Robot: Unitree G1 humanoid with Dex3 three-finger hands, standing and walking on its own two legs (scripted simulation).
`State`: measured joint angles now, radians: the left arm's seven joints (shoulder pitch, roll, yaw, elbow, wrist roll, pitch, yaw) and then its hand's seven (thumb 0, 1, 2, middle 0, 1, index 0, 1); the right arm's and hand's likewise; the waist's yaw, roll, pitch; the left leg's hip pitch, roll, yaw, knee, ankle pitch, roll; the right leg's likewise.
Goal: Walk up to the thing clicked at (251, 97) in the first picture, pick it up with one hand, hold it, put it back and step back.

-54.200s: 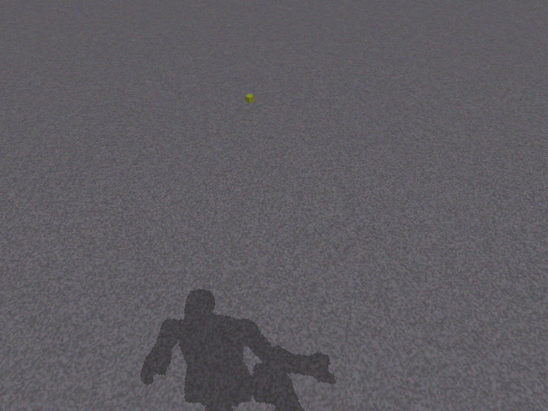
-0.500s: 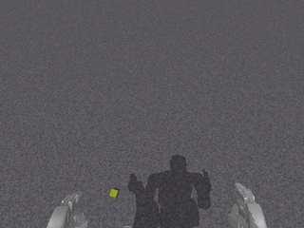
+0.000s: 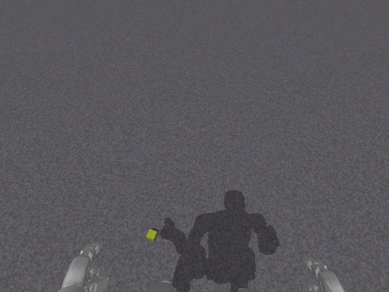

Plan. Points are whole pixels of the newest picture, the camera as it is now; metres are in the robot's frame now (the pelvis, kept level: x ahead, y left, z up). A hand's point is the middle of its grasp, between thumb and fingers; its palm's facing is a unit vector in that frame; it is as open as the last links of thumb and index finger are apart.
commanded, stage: stand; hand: left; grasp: from above
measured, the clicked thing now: (152, 235) +0.45 +0.24 -0.71
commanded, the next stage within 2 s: none
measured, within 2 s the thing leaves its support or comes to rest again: neither
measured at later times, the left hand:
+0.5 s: hand out of the picture +0.04 +0.24 -0.12, palm faces +0.04 -0.95 -0.32, open 7.4 cm
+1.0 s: hand out of the picture +0.06 +0.25 -0.11, palm faces +0.02 -0.94 -0.34, open 7.4 cm
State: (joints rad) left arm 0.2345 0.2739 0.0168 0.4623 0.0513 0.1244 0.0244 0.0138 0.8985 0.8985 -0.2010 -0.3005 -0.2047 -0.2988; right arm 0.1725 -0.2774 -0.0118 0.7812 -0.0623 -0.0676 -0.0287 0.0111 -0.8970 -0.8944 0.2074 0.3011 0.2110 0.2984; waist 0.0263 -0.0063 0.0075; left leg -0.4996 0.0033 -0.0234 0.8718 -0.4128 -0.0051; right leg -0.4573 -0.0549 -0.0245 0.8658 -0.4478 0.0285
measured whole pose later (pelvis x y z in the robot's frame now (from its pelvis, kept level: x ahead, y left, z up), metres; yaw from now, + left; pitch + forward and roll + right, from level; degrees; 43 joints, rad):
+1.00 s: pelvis +0.00 +0.00 +0.05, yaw +0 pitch -4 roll +0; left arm 0.13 0.31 0.03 1.15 0.03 0.00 0.02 0.01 0.90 0.90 -0.20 -0.30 -0.20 -0.30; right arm 0.14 -0.32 -0.03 1.14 -0.02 0.00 -0.01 0.01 -0.90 -0.89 0.20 0.30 0.21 0.30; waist 0.01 0.02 0.07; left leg -0.13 0.00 -0.03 0.37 -0.17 -0.01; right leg -0.08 -0.05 -0.04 0.35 -0.20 0.04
